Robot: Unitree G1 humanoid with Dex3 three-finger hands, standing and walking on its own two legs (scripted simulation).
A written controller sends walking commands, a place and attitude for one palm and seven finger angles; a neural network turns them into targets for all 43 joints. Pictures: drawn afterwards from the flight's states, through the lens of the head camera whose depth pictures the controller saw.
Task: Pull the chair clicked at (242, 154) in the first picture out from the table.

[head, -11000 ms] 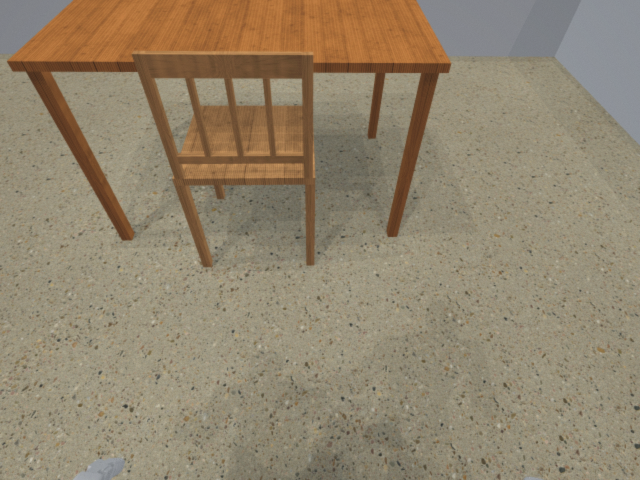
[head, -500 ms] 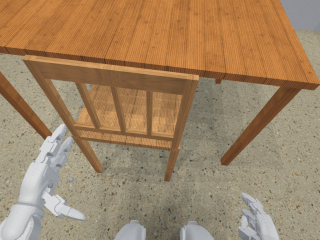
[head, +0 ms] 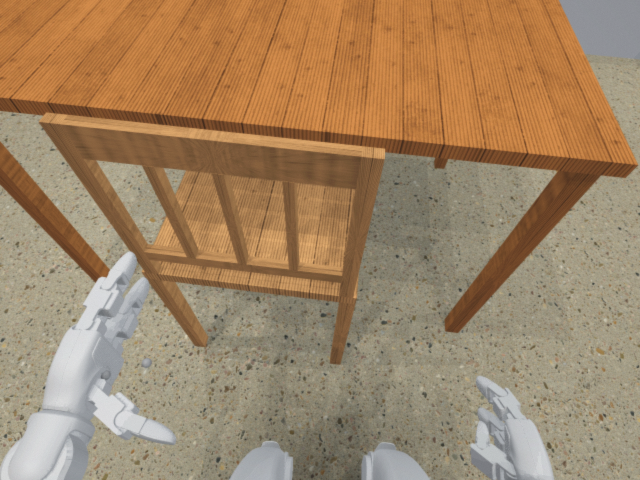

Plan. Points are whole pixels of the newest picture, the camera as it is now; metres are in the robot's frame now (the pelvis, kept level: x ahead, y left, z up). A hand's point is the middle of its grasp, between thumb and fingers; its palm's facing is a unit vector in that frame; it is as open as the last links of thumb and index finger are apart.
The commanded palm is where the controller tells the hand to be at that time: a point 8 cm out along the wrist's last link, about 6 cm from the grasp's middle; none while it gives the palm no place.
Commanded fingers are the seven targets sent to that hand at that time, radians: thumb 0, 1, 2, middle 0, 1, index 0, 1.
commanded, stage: aim the fingers beside a spindle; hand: left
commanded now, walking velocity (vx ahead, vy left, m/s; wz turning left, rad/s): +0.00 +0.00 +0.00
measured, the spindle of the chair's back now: (233, 221) +0.49 +0.16 -0.03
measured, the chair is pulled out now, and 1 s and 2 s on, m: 0.00 0.00 0.00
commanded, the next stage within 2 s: push the fingers through the gap in 1.94 s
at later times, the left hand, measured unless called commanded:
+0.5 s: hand (172, 333) +0.28 +0.19 +0.02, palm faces -0.07 -1.00 -0.04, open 16.9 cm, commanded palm +0.27 +0.24 +0.02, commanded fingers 0.00 -0.50 0.30 -0.06 -0.08 -0.06 -0.08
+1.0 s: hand (209, 312) +0.32 +0.16 +0.00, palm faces -0.11 -0.99 -0.03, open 16.9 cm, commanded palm +0.31 +0.22 +0.00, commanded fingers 0.00 -0.50 0.30 -0.06 -0.08 -0.06 -0.08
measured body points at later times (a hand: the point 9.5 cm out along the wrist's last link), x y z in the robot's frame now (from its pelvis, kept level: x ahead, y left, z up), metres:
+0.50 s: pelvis +0.00 -0.01 -0.01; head +0.09 +0.00 +0.43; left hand +0.28 +0.25 +0.02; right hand +0.16 -0.26 -0.10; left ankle +0.00 +0.09 -0.66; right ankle +0.03 -0.10 -0.66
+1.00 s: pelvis +0.00 +0.00 -0.02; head +0.11 +0.01 +0.41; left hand +0.32 +0.21 +0.00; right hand +0.16 -0.25 -0.12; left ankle +0.00 +0.09 -0.66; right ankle +0.03 -0.10 -0.66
